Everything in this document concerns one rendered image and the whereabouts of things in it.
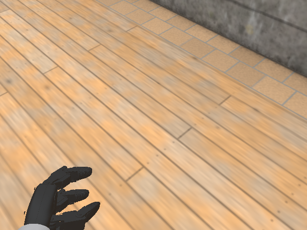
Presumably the left robot hand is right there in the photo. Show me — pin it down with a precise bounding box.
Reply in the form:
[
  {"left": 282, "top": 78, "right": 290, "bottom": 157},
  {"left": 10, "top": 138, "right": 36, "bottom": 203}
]
[{"left": 24, "top": 166, "right": 100, "bottom": 230}]

